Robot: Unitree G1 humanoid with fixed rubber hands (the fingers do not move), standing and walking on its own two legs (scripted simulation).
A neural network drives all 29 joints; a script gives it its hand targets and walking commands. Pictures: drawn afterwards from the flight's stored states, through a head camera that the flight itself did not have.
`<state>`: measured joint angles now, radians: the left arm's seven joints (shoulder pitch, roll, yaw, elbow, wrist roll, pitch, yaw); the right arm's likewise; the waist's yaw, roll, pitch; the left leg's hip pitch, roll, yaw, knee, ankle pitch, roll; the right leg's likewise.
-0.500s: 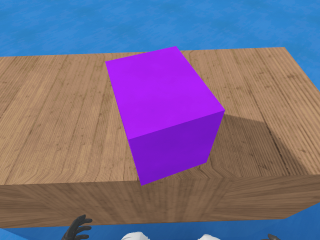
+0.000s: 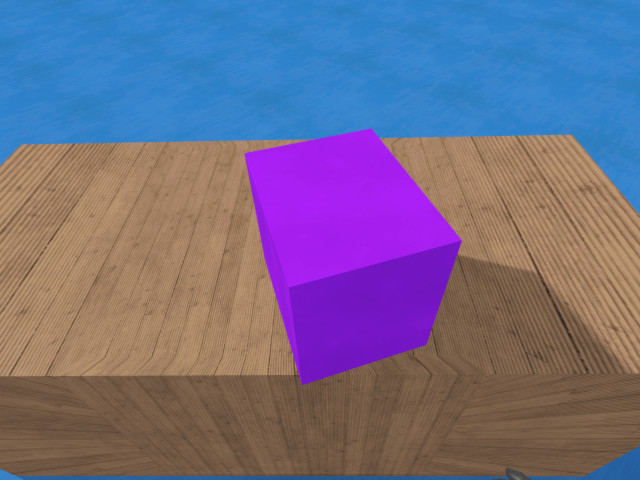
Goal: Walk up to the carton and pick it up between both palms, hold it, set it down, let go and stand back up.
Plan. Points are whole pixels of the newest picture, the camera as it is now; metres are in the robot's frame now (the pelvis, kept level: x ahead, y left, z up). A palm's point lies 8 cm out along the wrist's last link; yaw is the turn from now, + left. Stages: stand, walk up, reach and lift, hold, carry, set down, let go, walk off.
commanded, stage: walk up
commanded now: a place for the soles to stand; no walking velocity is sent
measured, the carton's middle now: (338, 251) +0.47 -0.01 +0.00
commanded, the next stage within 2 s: reach and lift in 1.10 s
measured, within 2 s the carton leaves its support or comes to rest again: neither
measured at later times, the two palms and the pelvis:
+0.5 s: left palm out of the picture +0.12 +0.26 -0.10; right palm out of the picture +0.09 -0.26 -0.10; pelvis +0.00 +0.01 +0.00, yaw -4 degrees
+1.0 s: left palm out of the picture +0.13 +0.25 -0.09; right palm out of the picture +0.04 -0.27 -0.11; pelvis -0.01 +0.01 +0.00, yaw -10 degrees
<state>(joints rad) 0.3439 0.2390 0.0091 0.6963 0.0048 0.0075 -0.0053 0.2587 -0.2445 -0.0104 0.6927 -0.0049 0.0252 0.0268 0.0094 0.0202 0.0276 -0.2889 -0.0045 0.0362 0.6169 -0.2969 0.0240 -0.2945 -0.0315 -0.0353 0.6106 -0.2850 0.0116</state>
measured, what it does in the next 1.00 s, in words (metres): stands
